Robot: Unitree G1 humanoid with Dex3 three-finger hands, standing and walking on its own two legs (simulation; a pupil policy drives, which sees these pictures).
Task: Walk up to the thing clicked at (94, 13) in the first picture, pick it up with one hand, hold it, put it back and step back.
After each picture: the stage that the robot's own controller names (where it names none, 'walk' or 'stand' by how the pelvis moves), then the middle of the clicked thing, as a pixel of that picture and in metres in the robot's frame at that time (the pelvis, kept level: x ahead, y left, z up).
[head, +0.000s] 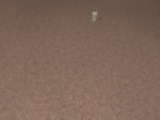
stand; (94, 16) +1.98 -0.24 -0.72
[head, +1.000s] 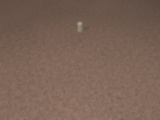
walk; (79, 27) +1.84 +0.09 -0.70
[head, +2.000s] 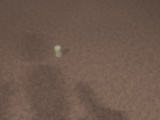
walk; (58, 51) +1.21 +0.31 -0.72
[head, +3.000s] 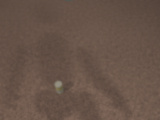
walk; (59, 87) +0.78 +0.25 -0.72
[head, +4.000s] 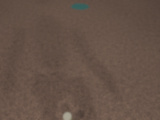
walk; (67, 119) +0.49 +0.13 -0.72
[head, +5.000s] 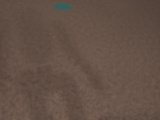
stand; out of the picture +0.38 +0.16 -0.71
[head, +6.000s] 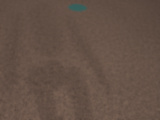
stand; out of the picture +0.36 +0.11 -0.72
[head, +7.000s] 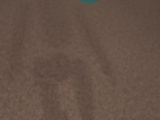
stand; out of the picture +0.35 +0.08 -0.72
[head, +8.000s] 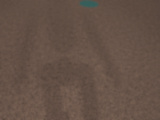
stand; out of the picture +0.37 +0.11 -0.72
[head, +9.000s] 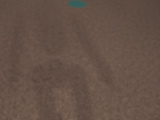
stand; out of the picture +0.36 +0.13 -0.72
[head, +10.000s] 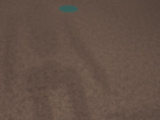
stand; out of the picture +0.31 +0.14 -0.72
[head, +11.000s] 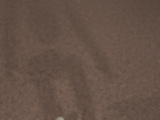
stand; out of the picture +0.34 +0.16 -0.71
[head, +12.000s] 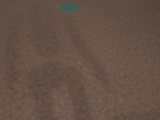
stand; out of the picture +0.34 +0.16 -0.72
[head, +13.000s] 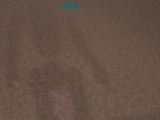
stand; out of the picture +0.35 +0.15 -0.72
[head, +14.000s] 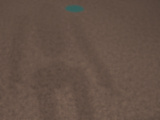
stand; out of the picture +0.33 +0.15 -0.72
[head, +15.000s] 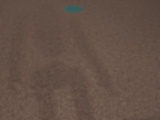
stand; out of the picture +0.33 +0.15 -0.72
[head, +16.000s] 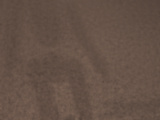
go down; out of the picture +0.35 +0.15 -0.71
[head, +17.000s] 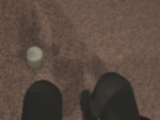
go down; (34, 57) +0.47 +0.12 -0.31
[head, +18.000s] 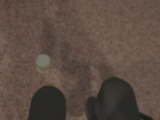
approach; (42, 64) +0.46 +0.10 -0.34
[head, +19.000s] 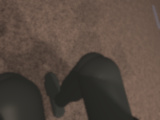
close in; out of the picture +0.48 +0.15 -0.25
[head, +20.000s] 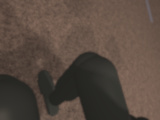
close; out of the picture +0.47 +0.16 -0.26
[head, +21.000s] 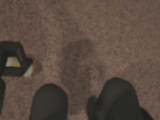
lift; (18, 66) +0.43 +0.22 -0.34
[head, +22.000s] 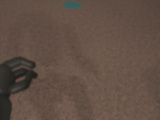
go down; out of the picture +0.36 +0.26 -0.68
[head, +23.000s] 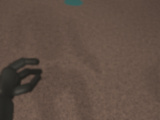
go down; out of the picture +0.38 +0.27 -0.71
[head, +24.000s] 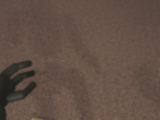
stand; out of the picture +0.40 +0.26 -0.70
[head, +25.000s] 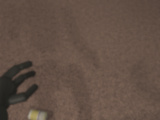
stand; (38, 115) +0.42 +0.26 -0.68
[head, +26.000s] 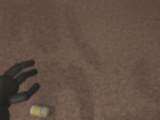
stand; (39, 111) +0.43 +0.26 -0.67
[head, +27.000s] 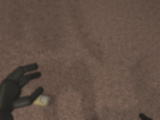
hold; (39, 99) +0.45 +0.25 -0.62
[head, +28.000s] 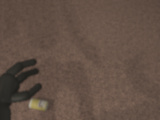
stand; (38, 104) +0.44 +0.25 -0.64
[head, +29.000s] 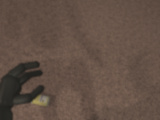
hold; (40, 99) +0.45 +0.25 -0.62
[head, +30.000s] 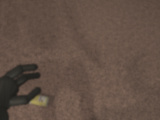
hold; (39, 100) +0.46 +0.25 -0.63
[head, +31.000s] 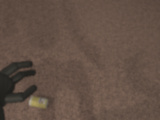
hold; (38, 102) +0.45 +0.25 -0.64
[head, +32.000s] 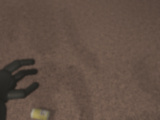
stand; (40, 114) +0.44 +0.25 -0.68
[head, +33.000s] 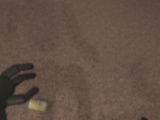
hold; (38, 105) +0.46 +0.25 -0.66
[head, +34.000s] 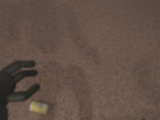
hold; (39, 107) +0.46 +0.25 -0.66
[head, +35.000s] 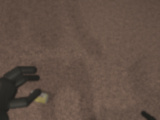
hold; (39, 97) +0.47 +0.25 -0.63
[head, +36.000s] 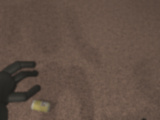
hold; (40, 106) +0.47 +0.24 -0.65
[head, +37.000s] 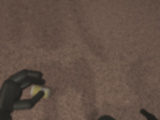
hold; (40, 92) +0.48 +0.25 -0.60
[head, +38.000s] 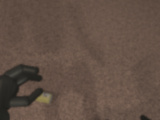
hold; (42, 97) +0.48 +0.24 -0.61
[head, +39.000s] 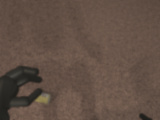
hold; (41, 97) +0.48 +0.24 -0.62
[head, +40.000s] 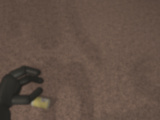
hold; (40, 102) +0.46 +0.25 -0.65
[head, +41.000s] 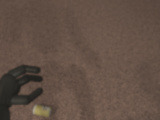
hold; (42, 110) +0.46 +0.25 -0.67
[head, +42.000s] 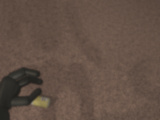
hold; (41, 101) +0.47 +0.25 -0.65
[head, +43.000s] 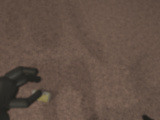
hold; (41, 95) +0.47 +0.24 -0.62
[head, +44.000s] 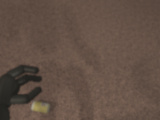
hold; (40, 107) +0.46 +0.25 -0.66
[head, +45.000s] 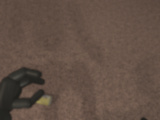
hold; (42, 99) +0.48 +0.25 -0.63
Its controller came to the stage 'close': yes
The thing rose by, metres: 0.03
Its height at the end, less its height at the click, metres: -0.02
